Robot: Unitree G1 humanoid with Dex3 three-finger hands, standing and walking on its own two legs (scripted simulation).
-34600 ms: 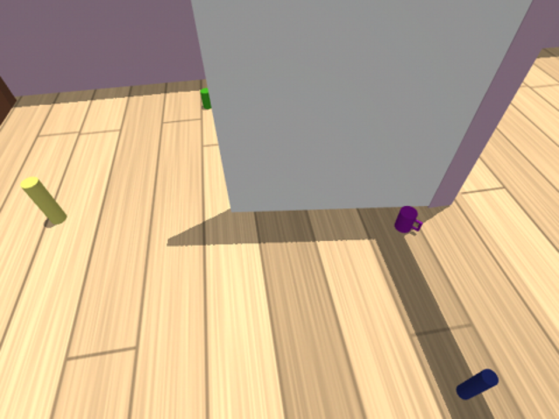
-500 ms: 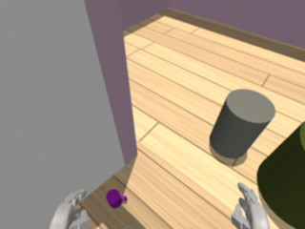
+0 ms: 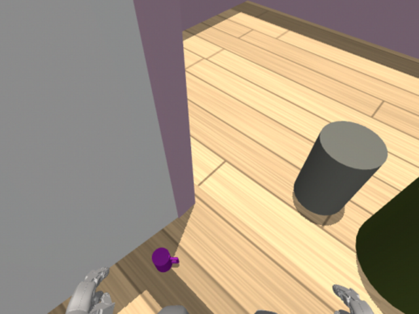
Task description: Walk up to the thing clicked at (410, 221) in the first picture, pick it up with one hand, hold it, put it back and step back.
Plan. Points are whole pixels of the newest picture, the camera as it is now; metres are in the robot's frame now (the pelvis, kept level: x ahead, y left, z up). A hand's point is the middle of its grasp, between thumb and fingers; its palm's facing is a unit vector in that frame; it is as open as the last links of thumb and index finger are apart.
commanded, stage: stand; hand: left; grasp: from above
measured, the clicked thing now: (166, 260) +0.39 +0.23 -0.69
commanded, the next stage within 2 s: none
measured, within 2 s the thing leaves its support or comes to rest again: neither
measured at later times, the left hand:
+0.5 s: hand out of the picture +0.05 +0.24 -0.13, palm faces +0.05 -0.95 -0.32, open 7.4 cm
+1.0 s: hand out of the picture +0.04 +0.23 -0.12, palm faces +0.02 -0.94 -0.33, open 7.4 cm
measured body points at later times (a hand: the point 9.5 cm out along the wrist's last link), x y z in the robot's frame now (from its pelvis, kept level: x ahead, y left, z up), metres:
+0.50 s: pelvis +0.00 +0.01 +0.04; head +0.00 +0.01 +0.49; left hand +0.05 +0.29 -0.11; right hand +0.07 -0.27 -0.10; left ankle +0.00 +0.13 -0.70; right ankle +0.00 -0.14 -0.70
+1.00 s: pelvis -0.01 -0.01 +0.04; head +0.00 -0.01 +0.49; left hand +0.04 +0.28 -0.10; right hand +0.05 -0.30 -0.10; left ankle +0.00 +0.13 -0.70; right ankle +0.00 -0.14 -0.70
